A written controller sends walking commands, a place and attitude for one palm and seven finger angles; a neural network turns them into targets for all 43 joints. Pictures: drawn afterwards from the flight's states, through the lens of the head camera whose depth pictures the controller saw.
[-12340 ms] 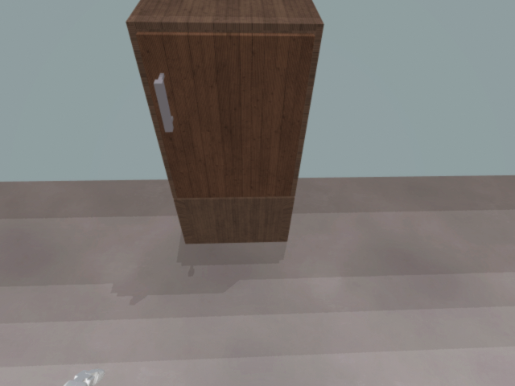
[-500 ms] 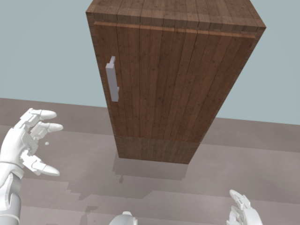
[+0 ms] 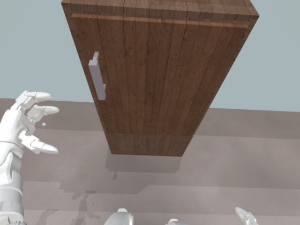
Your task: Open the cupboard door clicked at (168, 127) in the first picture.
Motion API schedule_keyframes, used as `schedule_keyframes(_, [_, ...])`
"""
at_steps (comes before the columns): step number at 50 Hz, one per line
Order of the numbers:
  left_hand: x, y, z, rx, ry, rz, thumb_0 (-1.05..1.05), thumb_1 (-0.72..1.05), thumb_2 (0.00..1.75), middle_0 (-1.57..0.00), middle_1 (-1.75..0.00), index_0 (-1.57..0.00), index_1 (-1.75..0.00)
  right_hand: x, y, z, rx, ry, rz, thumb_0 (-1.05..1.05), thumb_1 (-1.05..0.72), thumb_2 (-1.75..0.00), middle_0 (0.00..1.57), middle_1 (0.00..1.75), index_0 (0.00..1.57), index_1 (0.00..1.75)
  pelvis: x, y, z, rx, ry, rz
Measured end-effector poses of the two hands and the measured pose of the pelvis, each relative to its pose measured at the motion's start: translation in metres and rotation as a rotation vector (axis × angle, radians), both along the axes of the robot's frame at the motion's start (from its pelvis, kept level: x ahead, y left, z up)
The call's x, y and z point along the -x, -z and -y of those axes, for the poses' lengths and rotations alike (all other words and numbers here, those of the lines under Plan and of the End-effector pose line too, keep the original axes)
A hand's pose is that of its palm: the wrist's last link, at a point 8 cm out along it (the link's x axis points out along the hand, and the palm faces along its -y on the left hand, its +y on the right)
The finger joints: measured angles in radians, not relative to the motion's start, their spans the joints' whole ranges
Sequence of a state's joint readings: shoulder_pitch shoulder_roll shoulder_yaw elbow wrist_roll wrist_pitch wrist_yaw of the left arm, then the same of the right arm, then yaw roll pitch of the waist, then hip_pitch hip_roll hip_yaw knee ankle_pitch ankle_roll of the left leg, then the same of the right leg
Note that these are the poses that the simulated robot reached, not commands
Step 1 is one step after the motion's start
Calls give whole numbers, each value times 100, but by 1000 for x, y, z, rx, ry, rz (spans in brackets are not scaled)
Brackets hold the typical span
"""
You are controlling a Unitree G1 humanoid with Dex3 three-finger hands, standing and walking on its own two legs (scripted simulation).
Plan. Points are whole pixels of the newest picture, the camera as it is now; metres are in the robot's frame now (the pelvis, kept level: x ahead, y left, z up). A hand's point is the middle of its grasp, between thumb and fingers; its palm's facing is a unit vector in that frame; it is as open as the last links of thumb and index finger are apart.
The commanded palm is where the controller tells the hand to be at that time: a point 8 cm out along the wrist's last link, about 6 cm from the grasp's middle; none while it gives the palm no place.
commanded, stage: move the hooked fingers beside the handle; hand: left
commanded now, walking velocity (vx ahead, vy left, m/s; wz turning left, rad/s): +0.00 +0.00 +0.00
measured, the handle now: (99, 77) +0.52 +0.17 +0.06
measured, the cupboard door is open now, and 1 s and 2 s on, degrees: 0 0 0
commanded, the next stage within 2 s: slide the fingers in behind the handle in 1.80 s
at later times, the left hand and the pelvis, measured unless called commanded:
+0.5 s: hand (59, 107) +0.40 +0.26 +0.06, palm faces +0.02 -1.00 +0.00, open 14.0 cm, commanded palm +0.38 +0.30 +0.06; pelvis -0.01 +0.02 +0.00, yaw +0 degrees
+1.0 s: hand (73, 90) +0.46 +0.24 +0.06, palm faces +0.02 -1.00 +0.01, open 14.0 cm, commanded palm +0.44 +0.28 +0.05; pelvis -0.01 +0.02 -0.01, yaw -1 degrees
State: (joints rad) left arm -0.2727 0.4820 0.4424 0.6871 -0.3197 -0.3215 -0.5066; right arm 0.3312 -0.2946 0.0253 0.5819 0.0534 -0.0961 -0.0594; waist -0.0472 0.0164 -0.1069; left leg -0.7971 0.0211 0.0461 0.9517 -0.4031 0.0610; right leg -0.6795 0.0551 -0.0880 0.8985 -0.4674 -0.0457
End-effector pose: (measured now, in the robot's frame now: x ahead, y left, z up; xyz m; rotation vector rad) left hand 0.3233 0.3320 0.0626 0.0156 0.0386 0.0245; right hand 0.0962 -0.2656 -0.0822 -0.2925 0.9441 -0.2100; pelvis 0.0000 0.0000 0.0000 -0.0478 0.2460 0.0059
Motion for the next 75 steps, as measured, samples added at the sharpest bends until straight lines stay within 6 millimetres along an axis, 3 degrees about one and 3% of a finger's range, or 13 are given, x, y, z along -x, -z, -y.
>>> schedule_keyframes(19, [-43,1,20,17,23,15,-1,-50,30,-30,-120,-30,-120,8,4,-26,-17,11,-48,1,-91,-90,21,30,20,30,2,1,-20,11,-1,-13])
schedule_keyframes(37, [-83,4,23,22,9,14,-1,-50,30,-30,-120,-30,-120,59,15,-18,10,76,-223,1,-91,-90,21,30,20,30,9,8,-21,20,1,-43])
schedule_keyframes(53, [-124,7,44,19,2,10,-1,-50,30,-30,-120,-30,-120,90,23,-11,1,138,-326,1,-91,-90,21,30,20,30,7,16,-14,19,17,-92])
schedule_keyframes(63, [-122,7,40,4,-7,20,-1,-50,30,-30,-120,-30,-120,91,24,-10,-23,156,-353,1,-91,-90,21,30,20,30,0,14,-9,15,28,-96])
schedule_keyframes(75, [-110,5,36,3,2,38,-1,-50,30,-29,-120,-29,-120,65,21,-5,-7,127,-298,1,-91,-90,20,30,20,30,-3,13,-8,20,17,-83])
